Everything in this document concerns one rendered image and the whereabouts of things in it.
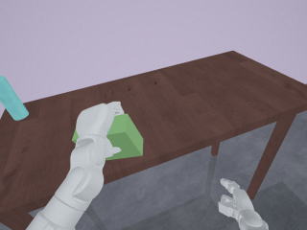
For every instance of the table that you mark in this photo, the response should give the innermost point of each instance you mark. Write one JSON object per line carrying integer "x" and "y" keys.
{"x": 177, "y": 110}

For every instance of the sponge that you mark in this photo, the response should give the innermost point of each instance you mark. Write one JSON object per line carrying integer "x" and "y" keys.
{"x": 122, "y": 134}

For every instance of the robot right forearm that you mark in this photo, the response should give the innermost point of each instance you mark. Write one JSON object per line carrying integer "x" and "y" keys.
{"x": 250, "y": 220}

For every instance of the robot right hand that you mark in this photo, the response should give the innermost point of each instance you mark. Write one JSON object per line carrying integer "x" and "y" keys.
{"x": 240, "y": 201}

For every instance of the robot left forearm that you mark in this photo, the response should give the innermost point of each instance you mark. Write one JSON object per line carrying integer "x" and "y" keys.
{"x": 83, "y": 182}

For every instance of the robot left hand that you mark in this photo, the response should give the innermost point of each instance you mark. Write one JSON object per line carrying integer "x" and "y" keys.
{"x": 97, "y": 120}

